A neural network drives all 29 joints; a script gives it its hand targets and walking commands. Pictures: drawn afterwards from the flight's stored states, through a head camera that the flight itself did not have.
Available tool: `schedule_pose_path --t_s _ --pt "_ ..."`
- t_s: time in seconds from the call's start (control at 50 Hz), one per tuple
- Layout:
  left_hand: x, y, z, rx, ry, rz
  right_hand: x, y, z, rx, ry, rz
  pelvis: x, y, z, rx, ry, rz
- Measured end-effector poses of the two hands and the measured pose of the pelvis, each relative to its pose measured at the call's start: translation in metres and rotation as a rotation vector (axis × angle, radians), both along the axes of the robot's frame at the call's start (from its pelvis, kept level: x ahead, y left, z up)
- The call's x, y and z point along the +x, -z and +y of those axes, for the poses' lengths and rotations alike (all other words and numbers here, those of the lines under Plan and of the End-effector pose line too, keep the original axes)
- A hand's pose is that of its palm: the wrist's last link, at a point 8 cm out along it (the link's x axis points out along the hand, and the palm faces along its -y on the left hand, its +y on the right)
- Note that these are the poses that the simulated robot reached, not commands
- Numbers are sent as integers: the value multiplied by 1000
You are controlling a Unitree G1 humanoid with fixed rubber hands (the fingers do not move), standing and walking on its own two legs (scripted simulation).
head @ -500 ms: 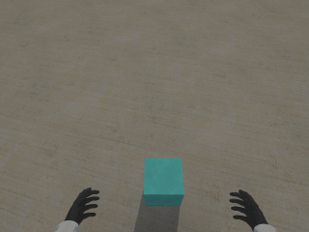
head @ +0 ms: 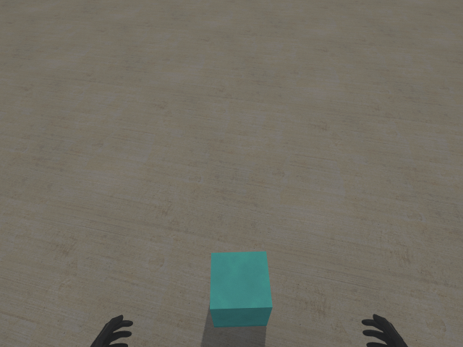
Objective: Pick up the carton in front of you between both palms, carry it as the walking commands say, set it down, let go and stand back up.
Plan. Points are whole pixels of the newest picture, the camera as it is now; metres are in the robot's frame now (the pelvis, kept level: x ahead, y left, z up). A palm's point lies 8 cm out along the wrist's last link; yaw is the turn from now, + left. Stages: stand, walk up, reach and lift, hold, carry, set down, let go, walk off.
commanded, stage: stand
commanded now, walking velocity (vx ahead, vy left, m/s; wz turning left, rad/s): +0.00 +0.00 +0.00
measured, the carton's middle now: (239, 290) +0.43 +0.01 -0.65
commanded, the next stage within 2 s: none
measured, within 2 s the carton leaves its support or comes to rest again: neither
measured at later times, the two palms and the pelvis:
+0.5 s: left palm out of the picture +0.12 +0.25 -0.12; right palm out of the picture +0.08 -0.26 -0.12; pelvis +0.04 +0.00 -0.01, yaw -3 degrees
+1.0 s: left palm out of the picture +0.05 +0.24 -0.14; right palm out of the picture -0.02 -0.25 -0.14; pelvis +0.02 +0.00 +0.00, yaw -4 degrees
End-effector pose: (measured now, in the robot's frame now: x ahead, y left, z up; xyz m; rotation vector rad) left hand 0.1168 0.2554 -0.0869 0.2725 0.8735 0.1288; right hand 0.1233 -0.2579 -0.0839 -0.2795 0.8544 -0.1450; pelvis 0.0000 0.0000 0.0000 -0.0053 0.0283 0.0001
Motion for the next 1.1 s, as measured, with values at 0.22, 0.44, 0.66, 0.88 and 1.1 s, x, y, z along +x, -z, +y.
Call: schedule_pose_path --t_s 0.22,0.44,0.66,0.88,1.1 --pt "10 23 -3 -7 6 81 -12 18 -8 -6 65 83 28 7 0 2 25 47" --pt "5 34 -5 -1 -5 159 -33 34 -4 13 109 175 36 11 -1 8 43 44" --pt "-21 41 -4 12 -21 263 -71 43 -7 12 150 288 32 9 -3 11 57 24" --pt "-53 46 -8 5 -31 367 -117 50 1 37 187 415 24 5 -2 11 67 -4" --pt "-85 52 -15 -18 -41 458 -156 56 19 76 207 518 15 2 0 9 72 -25"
